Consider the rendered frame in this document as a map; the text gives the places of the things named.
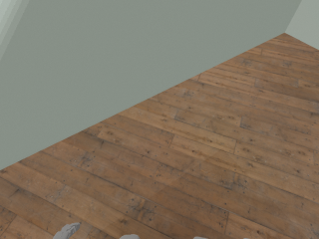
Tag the robot left hand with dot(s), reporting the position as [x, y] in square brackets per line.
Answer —
[67, 231]

